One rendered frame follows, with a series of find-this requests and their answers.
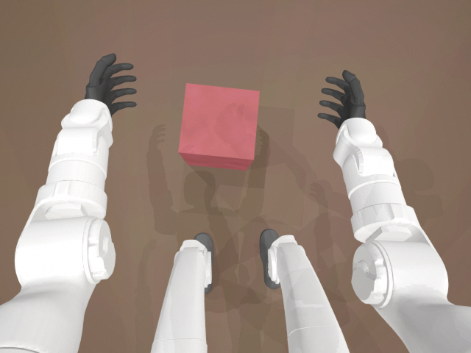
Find right robot upper arm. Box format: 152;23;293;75
351;240;471;353

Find robot right thigh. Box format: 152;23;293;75
268;242;350;353

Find robot right hand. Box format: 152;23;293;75
318;70;366;129

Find left robot upper arm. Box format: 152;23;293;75
0;215;116;353

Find right robot forearm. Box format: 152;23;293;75
333;118;448;291

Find left robot forearm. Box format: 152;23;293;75
15;99;113;284

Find carton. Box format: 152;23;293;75
178;83;260;171

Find robot left hand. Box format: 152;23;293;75
84;53;137;117

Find robot left foot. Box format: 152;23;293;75
194;233;214;294

